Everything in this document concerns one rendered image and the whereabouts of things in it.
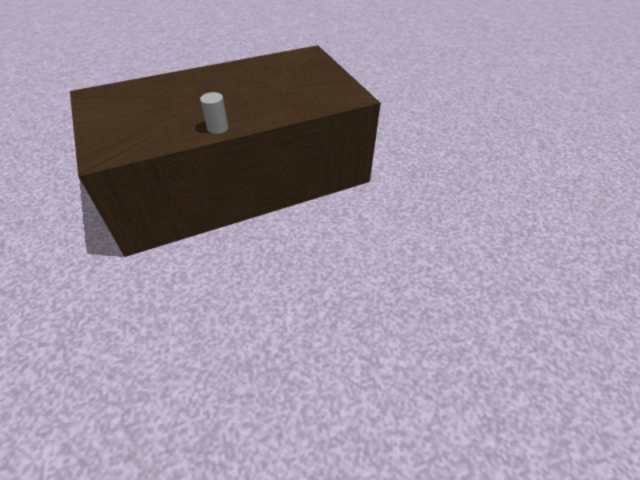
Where can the can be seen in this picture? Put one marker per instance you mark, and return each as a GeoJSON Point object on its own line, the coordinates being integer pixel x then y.
{"type": "Point", "coordinates": [214, 112]}

